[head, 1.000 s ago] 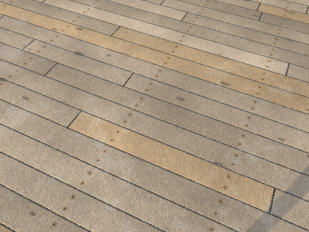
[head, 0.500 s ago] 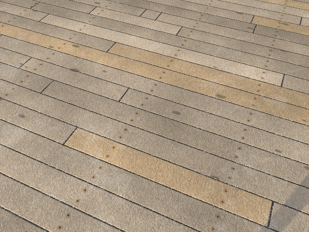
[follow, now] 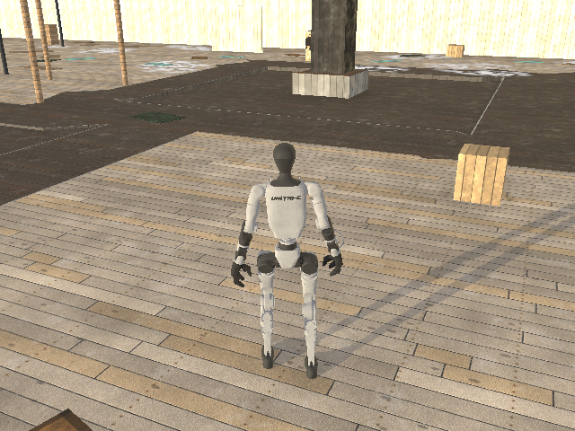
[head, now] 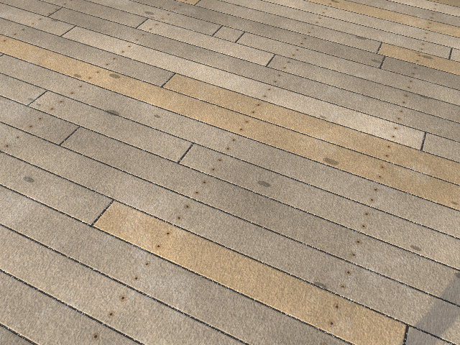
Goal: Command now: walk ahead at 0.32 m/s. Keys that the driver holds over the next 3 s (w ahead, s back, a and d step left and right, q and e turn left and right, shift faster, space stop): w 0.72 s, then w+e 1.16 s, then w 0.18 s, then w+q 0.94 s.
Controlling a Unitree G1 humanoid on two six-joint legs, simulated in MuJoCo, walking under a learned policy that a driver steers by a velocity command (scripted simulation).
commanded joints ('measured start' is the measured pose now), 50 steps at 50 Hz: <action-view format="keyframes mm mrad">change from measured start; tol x32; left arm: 1 -101 147 25 -75 -2 -13 -5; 21 -486 36 1 -285 0 -65 -72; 27 122 266 95 -135 25 -54 -56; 50 60 145 58 -104 3 -35 -4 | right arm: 1 138 -82 -32 36 -2 -24 8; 27 351 14 29 -31 -33 -18 -1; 50 -225 -134 -27 -243 -6 -76 23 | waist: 1 -111 -40 59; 3 -168 374 -38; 21 -81 106 159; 28 113 -164 -373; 50 -18 -61 40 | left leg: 1 284 -58 51 -165 171 -10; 4 470 382 -772 -491 -190 244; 20 317 208 -99 -564 473 125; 25 394 197 -37 -144 1058 64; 28 -327 -78 -186 712 -159 -14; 29 -424 -18 -180 766 -113 8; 50 -132 26 -98 -194 354 -40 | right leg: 1 -287 -129 127 -82 -45 -131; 5 -755 -13 104 793 -138 -58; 22 -524 -23 -35 94 354 -63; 25 -136 65 -90 106 286 -125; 27 522 -316 555 28 -34 -350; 35 -170 -183 192 -318 241 -239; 50 32 -200 229 -132 368 -163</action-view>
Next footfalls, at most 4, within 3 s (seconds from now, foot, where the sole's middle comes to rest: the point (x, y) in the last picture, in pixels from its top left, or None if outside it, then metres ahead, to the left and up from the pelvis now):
0.52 right None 0.43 -0.11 -0.77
1.04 left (198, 281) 0.74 0.12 -0.77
1.56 right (297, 235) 0.93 -0.21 -0.77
2.06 left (290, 162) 1.28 -0.21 -0.77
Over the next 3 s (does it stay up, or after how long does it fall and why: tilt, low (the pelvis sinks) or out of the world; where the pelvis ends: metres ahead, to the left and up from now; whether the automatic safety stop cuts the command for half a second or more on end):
stays up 1.48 -0.44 -0.01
